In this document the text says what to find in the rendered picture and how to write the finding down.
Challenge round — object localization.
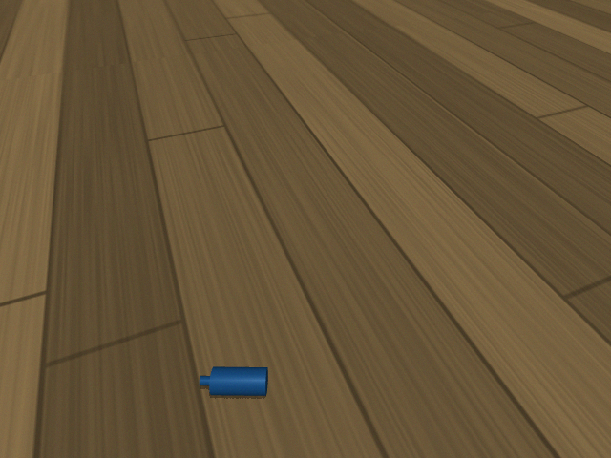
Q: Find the bottle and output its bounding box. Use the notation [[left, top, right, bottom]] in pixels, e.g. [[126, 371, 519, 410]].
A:
[[200, 367, 268, 396]]

